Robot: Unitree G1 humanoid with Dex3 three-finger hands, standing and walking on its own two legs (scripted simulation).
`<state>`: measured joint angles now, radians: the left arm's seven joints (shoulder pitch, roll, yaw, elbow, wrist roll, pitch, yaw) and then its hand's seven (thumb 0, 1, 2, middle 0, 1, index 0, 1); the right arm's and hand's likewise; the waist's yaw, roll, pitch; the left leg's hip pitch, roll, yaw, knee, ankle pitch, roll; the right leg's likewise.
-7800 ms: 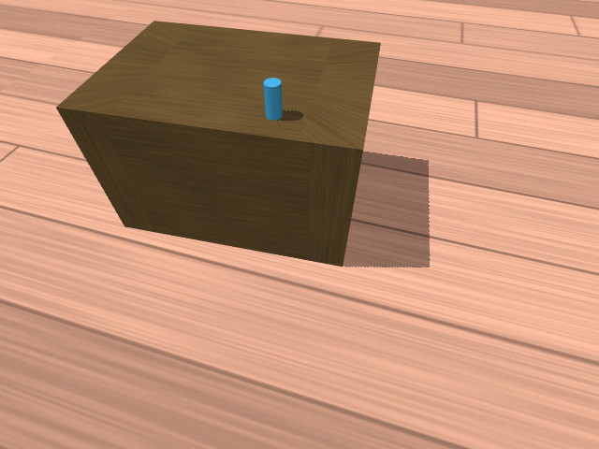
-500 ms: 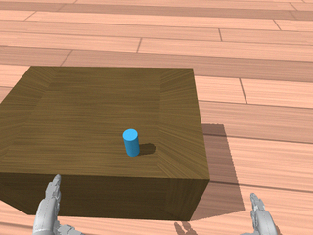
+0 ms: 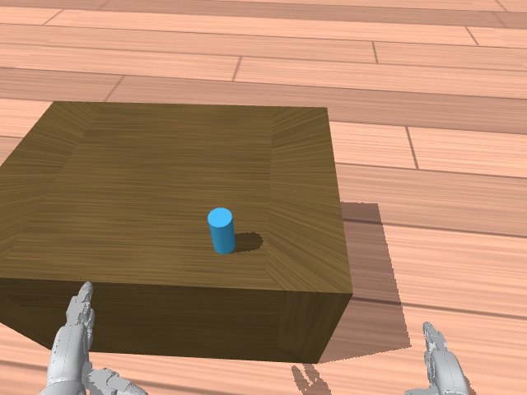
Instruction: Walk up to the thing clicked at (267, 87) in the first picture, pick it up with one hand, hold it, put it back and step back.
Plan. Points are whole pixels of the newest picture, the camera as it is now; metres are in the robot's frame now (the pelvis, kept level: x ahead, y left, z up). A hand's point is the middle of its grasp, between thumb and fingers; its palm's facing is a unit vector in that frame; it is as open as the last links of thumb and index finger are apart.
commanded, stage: go down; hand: left
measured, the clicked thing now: (222, 231) +0.46 +0.11 -0.12
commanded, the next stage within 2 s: none
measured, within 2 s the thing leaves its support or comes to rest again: neither
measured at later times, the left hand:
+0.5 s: hand (103, 275) +0.29 +0.28 +0.00, palm faces +0.15 -0.98 -0.11, open 17.7 cm
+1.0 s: hand (100, 250) +0.33 +0.29 +0.01, palm faces +0.10 -1.00 -0.02, open 17.7 cm
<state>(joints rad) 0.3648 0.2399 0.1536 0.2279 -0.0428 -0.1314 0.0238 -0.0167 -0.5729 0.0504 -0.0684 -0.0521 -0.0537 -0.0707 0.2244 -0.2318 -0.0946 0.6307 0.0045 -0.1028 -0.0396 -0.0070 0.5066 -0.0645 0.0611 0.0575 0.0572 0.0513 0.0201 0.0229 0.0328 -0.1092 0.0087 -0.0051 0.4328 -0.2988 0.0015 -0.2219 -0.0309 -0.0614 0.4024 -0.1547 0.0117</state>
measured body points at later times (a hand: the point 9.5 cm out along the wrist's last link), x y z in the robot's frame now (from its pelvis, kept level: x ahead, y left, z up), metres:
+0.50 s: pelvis -0.01 +0.01 -0.02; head +0.02 +0.02 +0.43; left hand +0.28 +0.33 +0.01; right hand +0.14 -0.26 -0.10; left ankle -0.04 +0.12 -0.74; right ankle +0.04 -0.13 -0.74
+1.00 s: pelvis -0.01 +0.00 -0.03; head +0.05 +0.02 +0.41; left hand +0.32 +0.35 +0.01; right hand +0.14 -0.27 -0.10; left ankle -0.04 +0.12 -0.74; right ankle +0.04 -0.13 -0.74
